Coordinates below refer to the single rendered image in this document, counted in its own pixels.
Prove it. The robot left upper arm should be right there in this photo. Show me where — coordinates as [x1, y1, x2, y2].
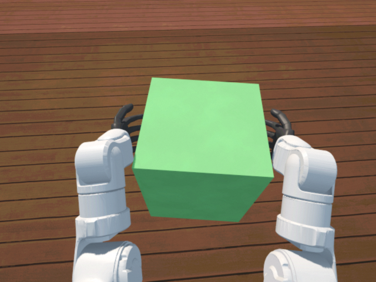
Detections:
[73, 241, 143, 282]

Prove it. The left robot hand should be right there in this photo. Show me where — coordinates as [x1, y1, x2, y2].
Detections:
[111, 103, 144, 153]

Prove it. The robot right upper arm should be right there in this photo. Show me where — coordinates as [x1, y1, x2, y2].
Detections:
[263, 249, 337, 282]

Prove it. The carton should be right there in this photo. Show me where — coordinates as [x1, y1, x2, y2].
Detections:
[132, 78, 274, 222]

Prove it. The right robot hand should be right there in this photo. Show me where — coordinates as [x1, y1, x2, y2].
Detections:
[265, 109, 294, 160]

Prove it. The right robot forearm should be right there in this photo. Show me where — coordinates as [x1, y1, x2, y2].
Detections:
[272, 135, 338, 282]

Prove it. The left robot forearm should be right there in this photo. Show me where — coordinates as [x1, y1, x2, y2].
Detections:
[72, 129, 134, 282]

